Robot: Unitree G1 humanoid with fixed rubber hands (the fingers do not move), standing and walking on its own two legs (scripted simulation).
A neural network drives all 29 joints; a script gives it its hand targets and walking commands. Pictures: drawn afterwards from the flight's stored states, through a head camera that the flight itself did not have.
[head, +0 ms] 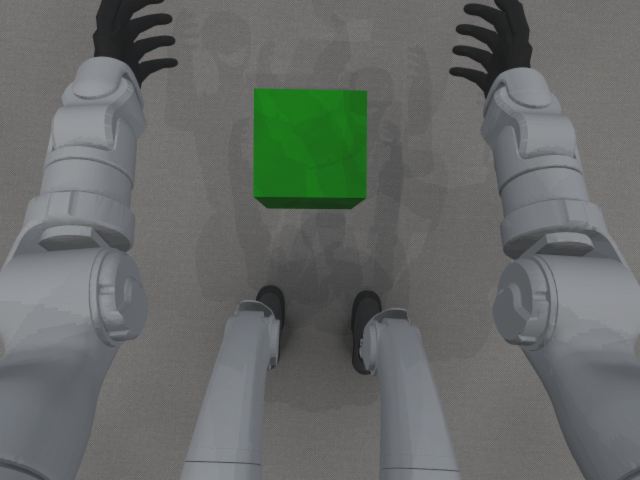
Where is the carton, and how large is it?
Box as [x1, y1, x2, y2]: [253, 88, 366, 208]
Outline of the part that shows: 254,88 253,196 266,207 276,208 351,208 365,198 366,91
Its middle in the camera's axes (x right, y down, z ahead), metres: -0.02 -0.19 +0.84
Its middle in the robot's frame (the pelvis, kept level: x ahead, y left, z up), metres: +0.53 +0.04 -0.52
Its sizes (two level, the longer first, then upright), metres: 0.210 0.200 0.250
